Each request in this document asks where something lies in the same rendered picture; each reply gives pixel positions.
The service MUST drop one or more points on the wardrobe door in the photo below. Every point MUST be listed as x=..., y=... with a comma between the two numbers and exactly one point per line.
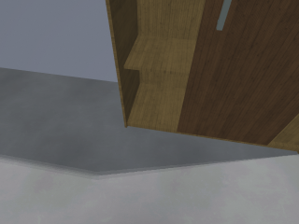
x=290, y=134
x=244, y=79

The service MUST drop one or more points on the handle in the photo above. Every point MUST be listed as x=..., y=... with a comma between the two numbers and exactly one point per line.
x=224, y=11

